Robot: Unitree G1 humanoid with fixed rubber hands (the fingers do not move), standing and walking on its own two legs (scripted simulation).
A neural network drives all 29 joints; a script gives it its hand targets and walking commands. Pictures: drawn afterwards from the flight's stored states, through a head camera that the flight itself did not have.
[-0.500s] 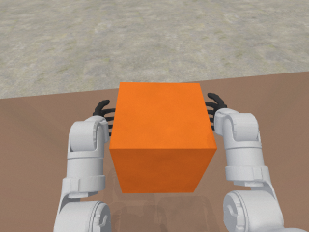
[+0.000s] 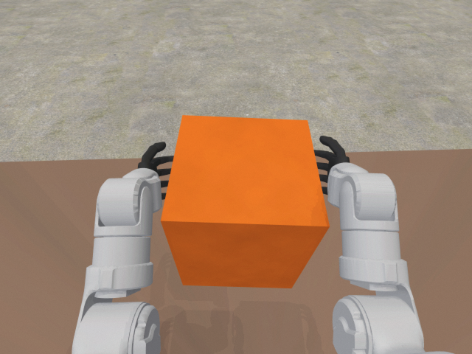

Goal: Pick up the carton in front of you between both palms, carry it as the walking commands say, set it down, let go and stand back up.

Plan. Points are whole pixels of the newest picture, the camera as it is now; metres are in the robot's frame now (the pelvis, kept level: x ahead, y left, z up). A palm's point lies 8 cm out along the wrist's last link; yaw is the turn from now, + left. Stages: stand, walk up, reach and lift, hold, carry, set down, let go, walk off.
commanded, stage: carry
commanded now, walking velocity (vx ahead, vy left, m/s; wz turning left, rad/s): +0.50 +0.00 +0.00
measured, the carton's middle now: (241, 208) +0.36 +0.02 +0.06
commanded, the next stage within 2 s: none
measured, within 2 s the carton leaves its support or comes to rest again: neither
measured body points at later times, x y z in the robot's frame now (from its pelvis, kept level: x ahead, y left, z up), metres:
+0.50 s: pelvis +0.30 +0.01 -0.01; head +0.31 +0.01 +0.44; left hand +0.66 +0.15 +0.11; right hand +0.66 -0.16 +0.11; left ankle +0.11 +0.06 -0.71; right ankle +0.44 -0.05 -0.73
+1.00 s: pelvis +0.59 +0.02 -0.03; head +0.62 +0.02 +0.42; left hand +0.95 +0.19 +0.09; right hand +0.97 -0.11 +0.09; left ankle +0.75 +0.11 -0.75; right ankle +0.44 -0.05 -0.74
